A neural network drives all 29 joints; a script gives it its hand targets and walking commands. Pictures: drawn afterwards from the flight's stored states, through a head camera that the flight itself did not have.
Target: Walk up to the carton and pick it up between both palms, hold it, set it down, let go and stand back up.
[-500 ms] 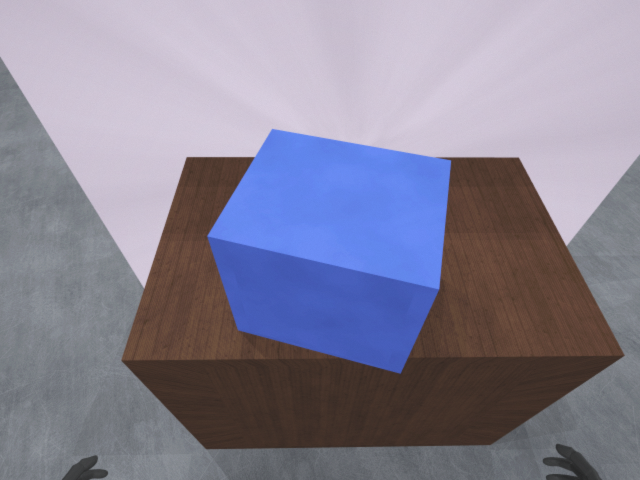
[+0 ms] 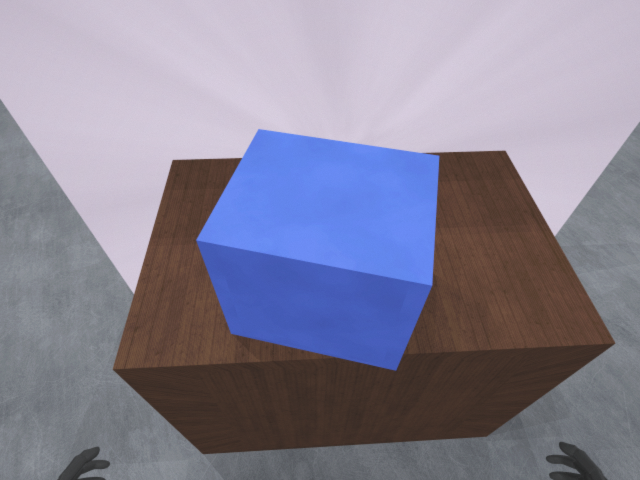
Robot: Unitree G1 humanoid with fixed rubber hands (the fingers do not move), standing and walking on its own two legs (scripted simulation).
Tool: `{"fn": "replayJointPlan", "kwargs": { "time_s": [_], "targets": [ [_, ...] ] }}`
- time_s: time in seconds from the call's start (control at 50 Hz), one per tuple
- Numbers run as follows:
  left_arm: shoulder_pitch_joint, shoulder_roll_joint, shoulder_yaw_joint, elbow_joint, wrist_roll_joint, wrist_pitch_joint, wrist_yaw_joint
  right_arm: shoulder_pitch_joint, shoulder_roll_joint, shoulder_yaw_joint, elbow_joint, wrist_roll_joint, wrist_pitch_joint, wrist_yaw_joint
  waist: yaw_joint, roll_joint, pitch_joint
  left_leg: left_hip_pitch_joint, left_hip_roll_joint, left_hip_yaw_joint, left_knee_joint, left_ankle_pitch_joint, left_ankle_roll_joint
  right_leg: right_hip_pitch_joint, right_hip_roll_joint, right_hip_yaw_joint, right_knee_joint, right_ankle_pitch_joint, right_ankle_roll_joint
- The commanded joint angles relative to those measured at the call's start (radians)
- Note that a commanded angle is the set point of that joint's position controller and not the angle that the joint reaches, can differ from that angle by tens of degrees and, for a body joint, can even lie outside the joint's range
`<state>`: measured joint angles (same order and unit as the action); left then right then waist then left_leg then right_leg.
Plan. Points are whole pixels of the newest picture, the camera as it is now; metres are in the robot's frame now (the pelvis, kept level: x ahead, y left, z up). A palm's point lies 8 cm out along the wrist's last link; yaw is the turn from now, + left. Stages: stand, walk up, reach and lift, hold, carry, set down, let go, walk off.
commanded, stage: walk up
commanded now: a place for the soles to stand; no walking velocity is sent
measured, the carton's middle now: (327, 250) +0.44 +0.00 -0.01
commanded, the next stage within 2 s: none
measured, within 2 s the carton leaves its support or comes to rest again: neither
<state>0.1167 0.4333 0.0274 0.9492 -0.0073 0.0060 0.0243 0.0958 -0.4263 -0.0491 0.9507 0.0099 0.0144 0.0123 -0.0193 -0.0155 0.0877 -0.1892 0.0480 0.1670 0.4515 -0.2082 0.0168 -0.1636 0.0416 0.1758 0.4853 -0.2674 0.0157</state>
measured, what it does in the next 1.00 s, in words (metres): shifts its weight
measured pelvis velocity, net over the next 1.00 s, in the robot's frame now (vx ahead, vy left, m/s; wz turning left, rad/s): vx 0.01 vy -0.06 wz -0.05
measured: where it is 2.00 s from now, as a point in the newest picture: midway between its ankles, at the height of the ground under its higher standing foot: outside the picture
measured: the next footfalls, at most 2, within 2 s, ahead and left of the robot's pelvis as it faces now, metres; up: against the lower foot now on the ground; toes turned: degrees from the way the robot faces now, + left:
none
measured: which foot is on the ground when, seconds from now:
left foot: down 0.00-1.00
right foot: down 0.00-1.00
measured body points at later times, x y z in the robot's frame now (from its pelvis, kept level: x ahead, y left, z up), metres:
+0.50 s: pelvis -0.01 -0.01 +0.00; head +0.02 -0.01 +0.45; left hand +0.14 +0.32 -0.10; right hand +0.09 -0.36 -0.10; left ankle +0.03 +0.11 -0.74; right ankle -0.02 -0.13 -0.71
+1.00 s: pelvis +0.01 -0.06 +0.01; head +0.03 -0.06 +0.46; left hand +0.19 +0.25 -0.09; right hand +0.07 -0.39 -0.10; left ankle +0.03 +0.11 -0.74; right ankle +0.00 -0.17 -0.74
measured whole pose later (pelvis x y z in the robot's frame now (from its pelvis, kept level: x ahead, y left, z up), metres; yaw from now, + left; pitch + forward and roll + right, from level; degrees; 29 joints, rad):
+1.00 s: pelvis +0.01 -0.06 +0.01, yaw -3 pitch -2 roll +0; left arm 0.04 0.41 0.02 0.96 -0.02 0.00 -0.02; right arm 0.21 -0.43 -0.03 0.95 0.01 -0.03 0.00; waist -0.03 0.00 0.05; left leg -0.13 0.12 0.10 0.34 -0.16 -0.07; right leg -0.13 0.00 -0.01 0.37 -0.21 -0.01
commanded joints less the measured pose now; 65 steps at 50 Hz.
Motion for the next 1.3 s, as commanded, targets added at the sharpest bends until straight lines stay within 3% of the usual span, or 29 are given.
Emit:
{"fn": "replayJointPlan", "kwargs": {
  "time_s": [0.0,0.04,0.08,0.14,0.22,0.32,0.36,0.38,0.4,0.42,0.44,0.46,0.48,0.52,0.56,0.58,0.6,0.62,0.66,0.7,0.74,0.76,0.82,0.88,0.9,1.0,1.16,1.18,1.28],
  "targets": [
    [-0.030,0.194,0.040,-0.052,0.001,-0.009,0.007,-0.019,-0.195,-0.043,-0.054,-0.002,-0.011,-0.005,-0.005,0.005,-0.092,0.139,0.154,-0.169,-0.092,0.017,0.060,-0.141,-0.089,0.068,-0.055,0.146,-0.045],
    [-0.002,0.190,0.042,-0.057,0.001,-0.009,0.008,-0.032,-0.209,-0.046,-0.062,0.001,-0.011,-0.005,0.001,0.046,-0.088,0.120,0.169,-0.176,-0.110,-0.025,0.075,-0.123,-0.077,0.040,-0.023,0.118,-0.035],
    [0.011,0.178,0.043,-0.049,0.003,-0.004,0.009,-0.030,-0.209,-0.047,-0.057,-0.005,-0.011,-0.005,0.006,0.039,-0.085,0.089,0.197,-0.179,-0.118,-0.007,0.097,-0.094,-0.067,0.021,0.012,0.140,-0.034],
    [0.015,0.188,0.046,-0.060,0.009,-0.004,0.006,-0.046,-0.207,-0.048,-0.068,-0.006,-0.005,-0.003,0.009,0.045,-0.064,0.073,0.188,-0.157,-0.108,-0.048,0.088,-0.108,-0.076,0.020,-0.008,0.126,-0.032],
    [-0.016,0.214,0.049,-0.074,0.002,-0.012,0.007,-0.012,-0.203,-0.051,-0.076,0.006,-0.003,0.002,-0.011,-0.033,-0.085,0.157,0.106,-0.135,-0.013,0.008,0.044,-0.191,-0.112,0.147,-0.089,0.146,-0.065],
    [-0.042,0.209,0.043,-0.079,0.001,-0.011,0.008,0.002,-0.196,-0.052,-0.083,-0.003,-0.005,0.000,-0.023,-0.050,-0.086,0.211,0.108,-0.140,-0.025,0.004,0.042,-0.221,-0.109,0.150,-0.108,0.129,-0.059],
    [-0.025,0.191,0.040,-0.076,0.002,-0.009,0.006,0.012,-0.203,-0.050,-0.088,-0.004,-0.008,0.000,-0.018,-0.006,-0.113,0.185,0.146,-0.161,-0.060,0.002,0.062,-0.176,-0.089,0.112,-0.056,0.118,-0.045],
    [-0.043,0.193,0.055,-0.081,0.006,0.008,-0.008,0.052,-0.267,-0.063,-0.082,-0.008,-0.018,-0.017,-0.017,-0.004,-0.076,0.197,0.228,-0.210,-0.097,0.071,0.095,-0.217,-0.051,0.027,0.054,0.171,-0.030],
    [-0.027,0.183,0.063,-0.096,0.018,0.018,-0.013,0.076,-0.294,-0.068,-0.084,-0.012,-0.020,-0.027,-0.024,0.102,-0.098,0.158,0.353,-0.275,-0.165,0.160,0.181,-0.205,-0.029,-0.049,0.211,0.005,-0.009],
    [-0.020,0.176,0.067,-0.111,0.033,0.028,-0.017,0.081,-0.306,-0.069,-0.095,-0.021,-0.024,-0.038,-0.028,0.144,-0.108,0.133,0.478,-0.349,-0.207,0.199,0.281,-0.242,-0.043,-0.099,0.364,-0.269,0.005],
    [-0.025,0.172,0.074,-0.124,0.048,0.036,-0.021,0.104,-0.284,-0.068,-0.095,-0.029,-0.027,-0.044,-0.020,0.080,-0.080,0.092,0.502,-0.344,-0.211,0.248,0.322,-0.260,-0.087,-0.078,0.448,-0.334,0.009],
    [-0.011,0.182,0.084,-0.139,0.051,0.040,-0.033,0.102,-0.281,-0.071,-0.106,-0.033,-0.030,-0.049,-0.005,0.061,-0.064,0.087,0.493,-0.322,-0.190,0.273,0.319,-0.257,-0.131,-0.052,0.446,-0.307,0.006],
    [-0.018,0.171,0.077,-0.159,0.047,0.042,-0.043,0.102,-0.275,-0.065,-0.123,-0.042,-0.031,-0.049,-0.004,0.040,-0.066,0.102,0.420,-0.244,-0.173,0.243,0.267,-0.251,-0.145,-0.065,0.339,-0.272,0.006],
    [0.058,0.145,0.071,-0.131,0.034,0.035,-0.056,0.033,-0.257,-0.051,-0.162,-0.043,-0.029,-0.035,0.019,0.173,-0.084,0.030,0.314,-0.148,-0.137,0.150,0.176,-0.116,-0.121,-0.121,0.140,-0.161,-0.006],
    [0.089,0.178,0.080,-0.110,0.031,0.024,-0.048,0.031,-0.231,-0.030,-0.179,-0.026,-0.031,-0.011,0.051,0.123,-0.109,-0.083,0.257,-0.094,-0.066,0.075,0.083,0.081,-0.076,-0.146,-0.100,0.085,-0.027],
    [0.089,0.226,0.091,-0.103,0.027,0.021,-0.045,0.065,-0.201,-0.022,-0.178,-0.017,-0.029,0.001,0.047,0.025,-0.097,-0.132,0.189,-0.047,0.009,-0.027,0.025,0.116,-0.121,-0.065,-0.159,0.095,-0.024],
    [-0.016,0.272,0.083,-0.150,0.024,0.009,-0.046,0.123,-0.145,-0.008,-0.172,0.004,-0.025,0.011,0.004,-0.135,-0.100,-0.100,0.060,-0.039,0.053,-0.185,-0.030,-0.013,-0.249,0.157,-0.247,-0.029,-0.080],
    [-0.089,0.247,0.073,-0.167,0.016,0.010,-0.045,0.124,-0.176,-0.022,-0.154,0.018,-0.013,0.004,-0.002,-0.110,-0.067,0.042,0.049,-0.082,0.045,-0.223,-0.025,-0.175,-0.250,0.120,-0.262,-0.139,-0.125],
    [-0.080,0.206,0.052,-0.135,0.004,0.007,-0.045,0.110,-0.197,-0.028,-0.149,0.015,-0.017,0.004,-0.001,-0.055,-0.030,0.093,0.076,-0.114,-0.072,-0.076,-0.009,-0.180,-0.181,0.020,-0.253,-0.140,-0.075],
    [-0.080,0.199,0.042,-0.122,0.003,0.000,-0.044,0.125,-0.190,-0.030,-0.121,0.000,-0.033,0.000,0.002,-0.072,-0.088,0.111,0.106,-0.126,-0.109,-0.005,-0.014,-0.109,-0.173,-0.001,-0.240,-0.048,-0.053],
    [-0.066,0.185,0.033,-0.100,-0.005,-0.011,-0.046,0.116,-0.182,-0.029,-0.103,-0.005,-0.047,0.000,0.015,-0.005,-0.077,0.091,0.106,-0.133,-0.127,0.023,-0.016,-0.060,-0.172,-0.010,-0.228,0.067,-0.049],
    [-0.067,0.192,0.035,-0.093,-0.003,-0.016,-0.044,0.116,-0.174,-0.025,-0.095,0.000,-0.051,0.000,0.014,-0.031,-0.095,0.093,0.111,-0.136,-0.136,0.048,-0.015,-0.031,-0.167,-0.022,-0.209,0.125,-0.050],
    [-0.076,0.188,0.037,-0.060,-0.007,-0.019,-0.041,0.126,-0.180,-0.026,-0.067,-0.002,-0.057,-0.006,0.011,-0.026,-0.091,0.104,0.118,-0.141,-0.140,0.134,-0.015,-0.005,-0.164,-0.044,-0.193,0.232,-0.049],
    [-0.088,0.175,0.033,-0.043,-0.012,-0.021,-0.035,0.138,-0.185,-0.021,-0.044,-0.003,-0.059,-0.015,0.008,-0.027,-0.103,0.102,0.123,-0.142,-0.138,0.168,-0.014,0.021,-0.165,-0.065,-0.189,0.255,-0.056],
    [-0.080,0.186,0.040,-0.048,-0.006,-0.018,-0.036,0.125,-0.186,-0.024,-0.050,-0.005,-0.058,-0.013,0.010,0.016,-0.118,0.109,0.118,-0.131,-0.139,0.147,-0.011,0.015,-0.164,-0.060,-0.194,0.223,-0.055],
    [-0.104,0.165,0.037,-0.018,-0.006,-0.017,-0.038,0.113,-0.180,-0.019,-0.034,-0.003,-0.057,-0.017,0.010,-0.021,-0.117,0.109,0.128,-0.144,-0.136,0.179,-0.011,0.021,-0.163,-0.087,-0.191,0.243,-0.050],
    [-0.109,0.152,0.038,0.003,-0.006,-0.016,-0.034,0.092,-0.180,-0.020,-0.007,-0.010,-0.053,-0.025,0.005,-0.002,-0.113,0.123,0.129,-0.147,-0.132,0.247,-0.004,0.031,-0.165,-0.126,-0.198,0.278,-0.046],
    [-0.105,0.161,0.042,0.002,-0.004,-0.017,-0.034,0.072,-0.169,-0.020,-0.009,-0.008,-0.050,-0.026,0.006,0.026,-0.100,0.134,0.125,-0.136,-0.136,0.234,-0.007,0.007,-0.161,-0.111,-0.205,0.253,-0.047],
    [-0.081,0.148,0.046,0.030,-0.006,-0.017,-0.032,0.075,-0.163,-0.018,0.008,-0.005,-0.050,-0.028,0.009,-0.002,-0.092,0.120,0.126,-0.153,-0.150,0.243,-0.005,0.028,-0.168,-0.126,-0.215,0.255,-0.035]
  ]
}}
